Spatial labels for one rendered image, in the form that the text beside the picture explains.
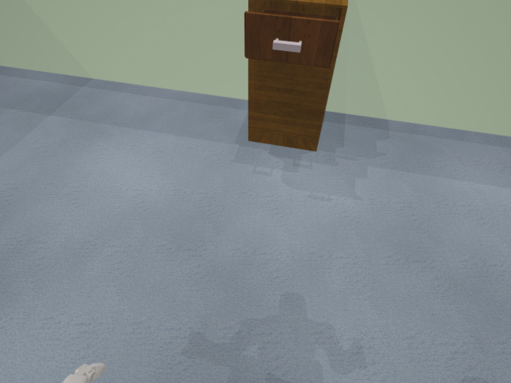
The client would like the handle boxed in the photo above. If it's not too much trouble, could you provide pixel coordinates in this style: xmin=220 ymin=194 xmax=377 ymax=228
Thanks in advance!
xmin=272 ymin=38 xmax=302 ymax=53

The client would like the drawer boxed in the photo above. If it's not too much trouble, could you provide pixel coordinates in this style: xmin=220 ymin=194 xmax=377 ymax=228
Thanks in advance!
xmin=244 ymin=9 xmax=340 ymax=69

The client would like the cabinet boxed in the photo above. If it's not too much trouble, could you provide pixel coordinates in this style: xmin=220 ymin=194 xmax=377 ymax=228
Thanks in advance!
xmin=248 ymin=0 xmax=348 ymax=152

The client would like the robot left hand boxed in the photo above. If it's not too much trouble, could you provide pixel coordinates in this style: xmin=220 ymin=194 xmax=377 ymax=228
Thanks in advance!
xmin=62 ymin=363 xmax=105 ymax=383

